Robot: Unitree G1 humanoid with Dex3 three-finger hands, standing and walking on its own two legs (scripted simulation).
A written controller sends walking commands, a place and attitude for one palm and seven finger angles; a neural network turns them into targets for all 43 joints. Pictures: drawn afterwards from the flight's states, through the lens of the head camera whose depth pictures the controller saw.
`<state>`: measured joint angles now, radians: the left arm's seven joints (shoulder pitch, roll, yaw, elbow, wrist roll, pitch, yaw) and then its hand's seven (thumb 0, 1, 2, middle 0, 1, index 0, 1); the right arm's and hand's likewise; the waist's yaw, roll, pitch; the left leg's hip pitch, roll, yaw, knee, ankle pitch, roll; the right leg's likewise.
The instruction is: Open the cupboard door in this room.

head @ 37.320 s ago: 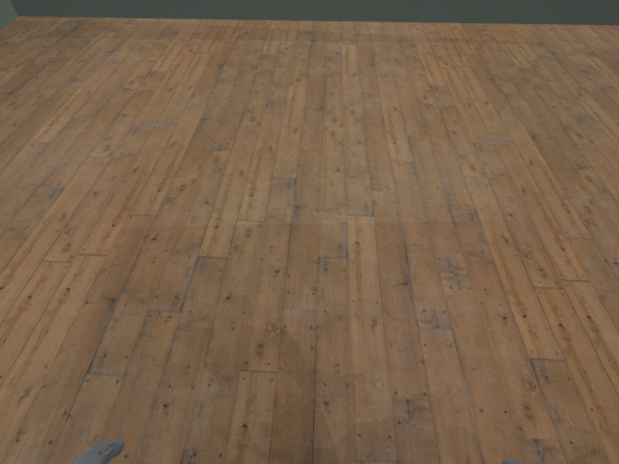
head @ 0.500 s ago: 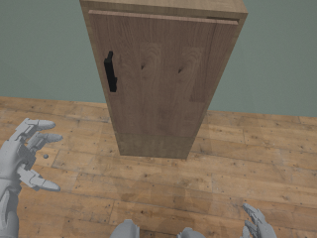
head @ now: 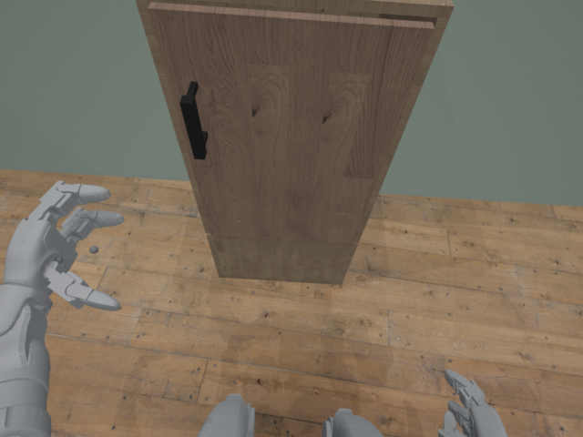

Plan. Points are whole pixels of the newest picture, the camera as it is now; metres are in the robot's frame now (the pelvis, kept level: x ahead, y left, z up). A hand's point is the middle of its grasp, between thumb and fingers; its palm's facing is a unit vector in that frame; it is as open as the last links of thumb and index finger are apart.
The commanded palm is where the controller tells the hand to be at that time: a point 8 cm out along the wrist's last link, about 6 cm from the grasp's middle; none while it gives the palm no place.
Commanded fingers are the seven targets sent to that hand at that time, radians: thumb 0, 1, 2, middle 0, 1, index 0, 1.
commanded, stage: move the hooked fingers beside the handle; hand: left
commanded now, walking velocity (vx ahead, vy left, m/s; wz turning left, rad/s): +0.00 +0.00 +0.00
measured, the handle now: (196, 122) +0.59 +0.19 +0.05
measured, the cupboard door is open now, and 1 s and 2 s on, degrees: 0 0 0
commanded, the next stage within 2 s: none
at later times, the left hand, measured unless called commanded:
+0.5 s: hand (115, 207) +0.40 +0.27 +0.06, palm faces -0.02 -1.00 -0.01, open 14.0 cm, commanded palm +0.39 +0.31 +0.06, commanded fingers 0.00 -0.50 0.30 -0.30 -1.20 -0.30 -1.20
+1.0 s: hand (141, 166) +0.48 +0.26 +0.05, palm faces -0.01 -1.00 -0.01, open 14.0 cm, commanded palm +0.47 +0.30 +0.05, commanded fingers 0.00 -0.50 0.30 -0.30 -1.20 -0.30 -1.20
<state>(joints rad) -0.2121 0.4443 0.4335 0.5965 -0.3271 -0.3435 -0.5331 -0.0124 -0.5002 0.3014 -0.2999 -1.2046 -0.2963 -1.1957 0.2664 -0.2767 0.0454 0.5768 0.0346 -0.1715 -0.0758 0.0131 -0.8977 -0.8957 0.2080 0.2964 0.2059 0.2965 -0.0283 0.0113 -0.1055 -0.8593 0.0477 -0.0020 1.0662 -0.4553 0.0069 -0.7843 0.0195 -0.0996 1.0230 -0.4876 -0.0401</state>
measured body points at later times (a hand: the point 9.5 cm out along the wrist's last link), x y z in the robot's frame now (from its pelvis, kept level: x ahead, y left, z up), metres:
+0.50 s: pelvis +0.01 +0.02 +0.00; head +0.10 +0.04 +0.44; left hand +0.40 +0.32 +0.06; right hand +0.09 -0.25 -0.10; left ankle +0.04 +0.11 -0.67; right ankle +0.01 -0.10 -0.67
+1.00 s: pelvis +0.00 +0.02 -0.01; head +0.13 +0.05 +0.42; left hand +0.48 +0.31 +0.05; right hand +0.03 -0.25 -0.12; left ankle +0.04 +0.11 -0.67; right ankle +0.01 -0.10 -0.67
